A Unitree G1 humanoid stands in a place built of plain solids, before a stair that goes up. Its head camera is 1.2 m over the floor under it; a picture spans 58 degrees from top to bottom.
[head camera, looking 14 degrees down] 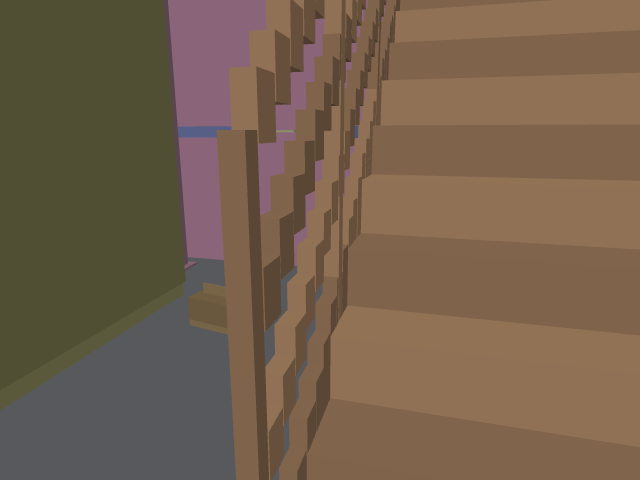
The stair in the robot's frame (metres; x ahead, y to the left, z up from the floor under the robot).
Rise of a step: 0.20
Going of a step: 0.25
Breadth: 1.32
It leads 15 degrees to the right of straight ahead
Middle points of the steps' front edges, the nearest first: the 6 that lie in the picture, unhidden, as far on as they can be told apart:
1.01 -0.62 0.61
1.25 -0.68 0.82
1.49 -0.75 1.02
1.73 -0.81 1.23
1.96 -0.87 1.43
2.20 -0.94 1.64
